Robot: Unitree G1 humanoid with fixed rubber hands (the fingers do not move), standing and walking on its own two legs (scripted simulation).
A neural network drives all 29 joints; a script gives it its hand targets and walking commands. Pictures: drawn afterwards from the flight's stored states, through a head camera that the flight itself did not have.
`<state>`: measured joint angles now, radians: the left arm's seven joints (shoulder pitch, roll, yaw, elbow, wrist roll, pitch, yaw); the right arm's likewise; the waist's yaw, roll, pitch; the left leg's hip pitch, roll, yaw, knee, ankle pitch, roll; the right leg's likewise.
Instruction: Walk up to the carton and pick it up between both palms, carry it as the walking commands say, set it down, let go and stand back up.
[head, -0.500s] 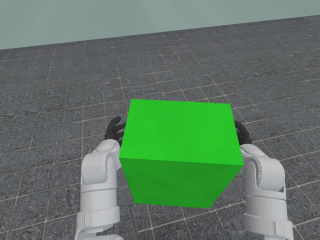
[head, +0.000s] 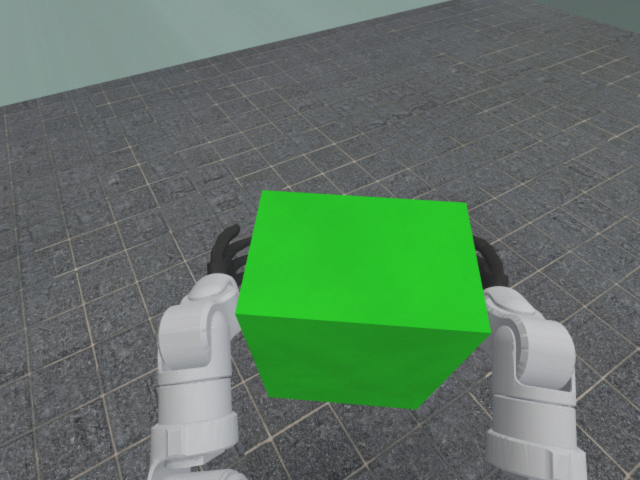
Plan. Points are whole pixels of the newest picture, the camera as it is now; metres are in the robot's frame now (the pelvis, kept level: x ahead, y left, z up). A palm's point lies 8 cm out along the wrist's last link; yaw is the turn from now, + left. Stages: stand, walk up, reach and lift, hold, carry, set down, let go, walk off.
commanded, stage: carry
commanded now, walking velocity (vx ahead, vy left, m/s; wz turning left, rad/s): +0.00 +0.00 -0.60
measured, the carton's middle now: (350, 316) +0.30 +0.00 +0.05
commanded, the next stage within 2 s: none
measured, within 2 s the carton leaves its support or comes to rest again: neither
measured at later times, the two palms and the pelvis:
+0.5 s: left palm (311, 332) +0.25 +0.05 +0.10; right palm (629, 432) +0.16 -0.25 +0.10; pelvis -0.09 +0.00 +0.00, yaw -16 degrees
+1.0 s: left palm (404, 426) +0.16 -0.04 +0.09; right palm out of the picture -0.02 -0.29 +0.09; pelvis -0.17 +0.01 +0.00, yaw -33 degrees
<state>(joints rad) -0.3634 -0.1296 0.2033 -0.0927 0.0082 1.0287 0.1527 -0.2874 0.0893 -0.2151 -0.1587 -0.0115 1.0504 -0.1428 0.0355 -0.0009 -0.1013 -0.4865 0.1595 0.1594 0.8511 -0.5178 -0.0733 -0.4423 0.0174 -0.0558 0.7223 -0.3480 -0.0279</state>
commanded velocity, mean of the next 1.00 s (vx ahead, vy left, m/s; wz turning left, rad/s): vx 0.00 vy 0.00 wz -0.60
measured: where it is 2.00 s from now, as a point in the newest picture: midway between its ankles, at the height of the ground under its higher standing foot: outside the picture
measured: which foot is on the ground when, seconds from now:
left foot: down 0.00-0.30, up 0.32-0.56, down 0.58-1.00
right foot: down 0.00-0.60, up 0.62-0.80, down 0.82-1.00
